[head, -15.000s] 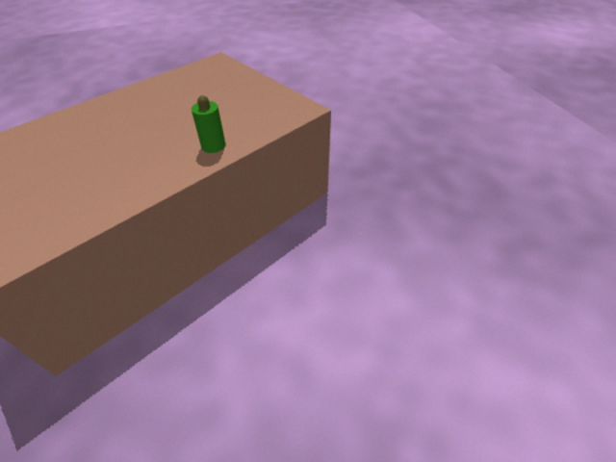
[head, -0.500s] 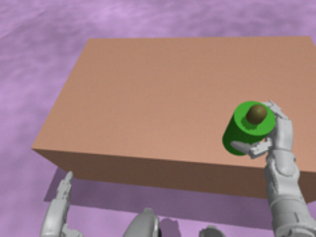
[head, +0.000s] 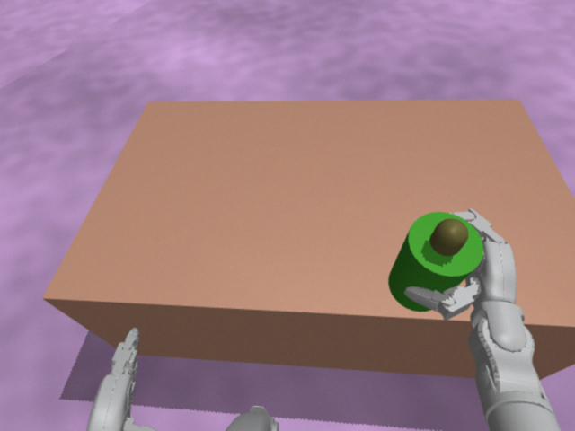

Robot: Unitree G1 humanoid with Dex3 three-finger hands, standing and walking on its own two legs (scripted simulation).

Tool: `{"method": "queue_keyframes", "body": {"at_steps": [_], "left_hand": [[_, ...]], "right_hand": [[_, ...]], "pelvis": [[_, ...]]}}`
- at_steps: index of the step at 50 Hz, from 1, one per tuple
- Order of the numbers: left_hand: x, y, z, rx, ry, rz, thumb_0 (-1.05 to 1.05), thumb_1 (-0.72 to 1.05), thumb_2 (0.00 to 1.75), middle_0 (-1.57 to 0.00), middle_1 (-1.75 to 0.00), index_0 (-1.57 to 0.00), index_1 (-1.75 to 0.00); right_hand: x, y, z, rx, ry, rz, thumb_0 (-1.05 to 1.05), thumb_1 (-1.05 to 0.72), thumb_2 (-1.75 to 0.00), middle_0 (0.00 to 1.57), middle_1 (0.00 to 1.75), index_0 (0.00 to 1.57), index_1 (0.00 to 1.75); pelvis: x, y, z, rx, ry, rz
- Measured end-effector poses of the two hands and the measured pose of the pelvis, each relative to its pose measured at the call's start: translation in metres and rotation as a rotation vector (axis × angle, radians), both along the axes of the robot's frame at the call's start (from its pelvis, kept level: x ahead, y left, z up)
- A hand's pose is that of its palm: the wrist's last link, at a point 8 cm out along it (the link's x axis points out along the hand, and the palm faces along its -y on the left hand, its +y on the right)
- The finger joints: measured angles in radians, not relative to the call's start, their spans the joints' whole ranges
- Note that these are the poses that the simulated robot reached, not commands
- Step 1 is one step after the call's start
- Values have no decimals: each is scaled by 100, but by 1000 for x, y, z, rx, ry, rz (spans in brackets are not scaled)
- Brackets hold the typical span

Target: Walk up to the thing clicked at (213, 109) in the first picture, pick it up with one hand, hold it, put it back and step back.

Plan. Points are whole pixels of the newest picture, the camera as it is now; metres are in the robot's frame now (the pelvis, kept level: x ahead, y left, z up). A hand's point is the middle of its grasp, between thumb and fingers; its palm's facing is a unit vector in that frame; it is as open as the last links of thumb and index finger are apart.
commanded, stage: lift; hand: right
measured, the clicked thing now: (432, 260) +0.35 -0.15 +0.04
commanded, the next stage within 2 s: hold in 0.26 s
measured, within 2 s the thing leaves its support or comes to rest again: neither
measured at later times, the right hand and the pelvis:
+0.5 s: hand (453, 260) +0.35 -0.17 +0.05, palm faces +0.12 +0.99 -0.03, open 11.6 cm; pelvis +0.01 +0.00 +0.02, yaw +0 degrees
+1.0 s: hand (458, 259) +0.34 -0.17 +0.07, palm faces +0.12 +0.99 -0.03, open 11.6 cm; pelvis +0.01 +0.00 +0.02, yaw +0 degrees
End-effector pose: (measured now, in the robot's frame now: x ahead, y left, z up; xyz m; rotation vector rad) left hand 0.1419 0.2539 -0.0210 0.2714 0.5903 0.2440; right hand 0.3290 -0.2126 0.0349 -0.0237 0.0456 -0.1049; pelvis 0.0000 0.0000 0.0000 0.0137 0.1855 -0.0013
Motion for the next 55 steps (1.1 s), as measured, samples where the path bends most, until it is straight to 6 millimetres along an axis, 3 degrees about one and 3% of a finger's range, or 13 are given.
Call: {"method": "queue_keyframes", "body": {"at_steps": [10, 18, 28, 36, 45, 55], "left_hand": [[1, 8, 3, 11, 16, 22, -1, -55, 6, -5, -4, -4, -5], [10, -3, 8, -21, -6, 0, -1, -55, 6, -5, -4, -4, -5], [6, 5, -2, -24, 44, 31, -1, -55, 6, -5, -4, -4, -5], [16, 0, 3, -39, 21, 16, -1, -55, 6, -5, -4, -4, -5], [14, 9, -1, -36, 44, 49, -1, -54, 6, -5, -5, -5, -5], [17, 1, 3, -53, 23, 24, -1, -53, 6, -5, -5, -5, -5]], "right_hand": [[-4, -6, 13, -2, -14, -23, -3, 61, -91, 60, 99, 69, 106], [-7, -1, 16, 1, 6, -2, -3, 61, -91, 60, 99, 69, 107], [-11, -6, 26, -7, -9, -23, -3, 61, -92, 60, 100, 69, 107], [-12, -1, 33, 0, -11, -4, -3, 61, -92, 60, 100, 69, 107], [-15, -8, 41, -10, -17, -31, -3, 61, -92, 60, 100, 69, 107], [-22, -2, 34, 5, 21, -12, -3, 61, -92, 59, 100, 69, 107]], "pelvis": [[3, -1, 7, -2, -25, 0], [7, 0, 12, -1, -39, -3], [10, 0, 16, -3, -48, -3], [14, 2, 20, -4, -62, -4], [14, 2, 23, -5, -79, -3], [14, 3, 26, -6, -84, -5]]}}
